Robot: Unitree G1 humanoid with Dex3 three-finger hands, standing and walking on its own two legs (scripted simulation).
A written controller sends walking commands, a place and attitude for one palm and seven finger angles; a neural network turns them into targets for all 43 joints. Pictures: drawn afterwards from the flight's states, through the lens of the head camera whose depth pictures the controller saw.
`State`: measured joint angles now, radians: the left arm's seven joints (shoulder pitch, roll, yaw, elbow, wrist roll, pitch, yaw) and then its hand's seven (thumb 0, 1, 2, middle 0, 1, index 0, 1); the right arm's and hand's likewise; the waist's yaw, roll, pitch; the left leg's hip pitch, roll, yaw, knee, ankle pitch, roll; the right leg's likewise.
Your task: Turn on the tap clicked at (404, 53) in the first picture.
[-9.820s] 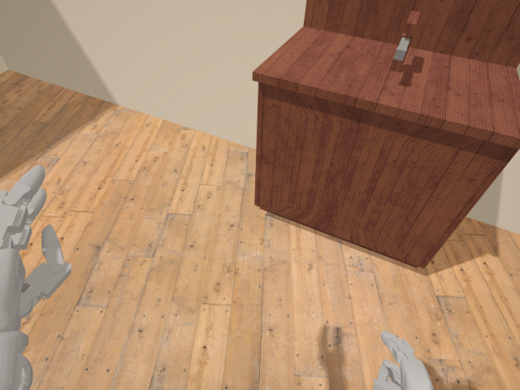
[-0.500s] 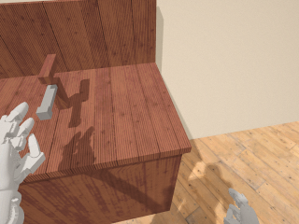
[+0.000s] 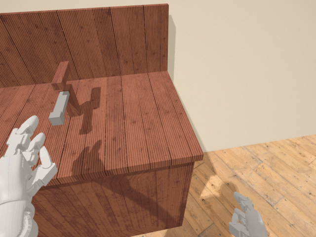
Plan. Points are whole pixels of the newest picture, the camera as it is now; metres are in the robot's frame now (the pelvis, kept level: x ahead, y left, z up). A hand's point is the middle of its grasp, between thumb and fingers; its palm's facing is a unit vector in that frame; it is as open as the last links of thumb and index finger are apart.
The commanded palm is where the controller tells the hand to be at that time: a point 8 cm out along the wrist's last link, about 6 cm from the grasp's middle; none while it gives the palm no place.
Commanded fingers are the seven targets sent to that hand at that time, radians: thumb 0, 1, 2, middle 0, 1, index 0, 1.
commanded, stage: turn the palm inward beside the body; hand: left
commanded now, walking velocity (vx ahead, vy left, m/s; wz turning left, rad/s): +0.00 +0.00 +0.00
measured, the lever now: (57, 118) +0.35 +0.34 +0.13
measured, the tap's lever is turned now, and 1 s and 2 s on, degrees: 0 0 0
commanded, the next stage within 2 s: reach beside the lever's end, fingers flat in 0.68 s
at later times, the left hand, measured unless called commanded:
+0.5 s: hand (67, 165) +0.19 +0.21 +0.16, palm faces +0.50 -0.86 -0.14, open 7.4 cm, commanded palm +0.14 +0.25 +0.18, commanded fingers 0.00 0.90 0.90 -0.20 -0.30 -0.20 -0.30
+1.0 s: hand (65, 162) +0.20 +0.22 +0.16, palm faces +0.52 -0.84 -0.14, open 7.4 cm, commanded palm +0.16 +0.27 +0.17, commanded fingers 0.00 0.90 0.90 -0.20 -0.30 -0.20 -0.30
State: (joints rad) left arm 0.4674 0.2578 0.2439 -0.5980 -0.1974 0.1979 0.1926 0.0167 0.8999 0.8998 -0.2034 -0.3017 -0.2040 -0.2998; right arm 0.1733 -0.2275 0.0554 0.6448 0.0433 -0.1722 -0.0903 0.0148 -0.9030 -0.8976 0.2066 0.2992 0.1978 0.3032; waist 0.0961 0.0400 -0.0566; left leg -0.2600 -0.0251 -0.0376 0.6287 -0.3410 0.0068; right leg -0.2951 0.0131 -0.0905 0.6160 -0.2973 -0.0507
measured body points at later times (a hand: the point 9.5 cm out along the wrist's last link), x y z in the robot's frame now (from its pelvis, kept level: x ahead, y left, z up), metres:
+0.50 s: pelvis +0.01 -0.02 +0.00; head -0.02 -0.05 +0.45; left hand +0.16 +0.25 +0.17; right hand +0.22 -0.23 -0.07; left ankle +0.00 +0.12 -0.73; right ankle +0.02 -0.08 -0.73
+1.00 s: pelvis +0.01 -0.02 +0.00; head -0.01 -0.05 +0.45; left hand +0.17 +0.27 +0.17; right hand +0.22 -0.23 -0.07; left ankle +0.00 +0.12 -0.73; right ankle +0.02 -0.08 -0.73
